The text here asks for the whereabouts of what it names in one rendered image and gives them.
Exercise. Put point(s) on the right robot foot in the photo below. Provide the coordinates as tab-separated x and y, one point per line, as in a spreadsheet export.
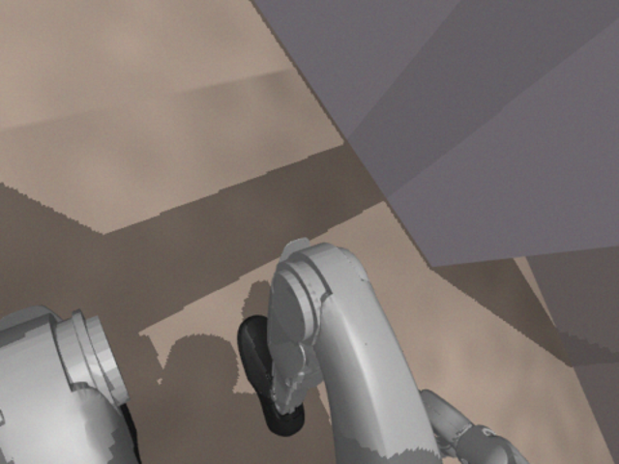
257	362

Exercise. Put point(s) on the right robot hand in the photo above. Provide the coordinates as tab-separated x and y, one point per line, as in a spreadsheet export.
447	422

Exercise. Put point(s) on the left robot foot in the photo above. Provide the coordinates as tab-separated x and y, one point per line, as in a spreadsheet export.
131	427

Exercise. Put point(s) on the right robot arm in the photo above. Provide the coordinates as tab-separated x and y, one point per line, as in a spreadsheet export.
480	445

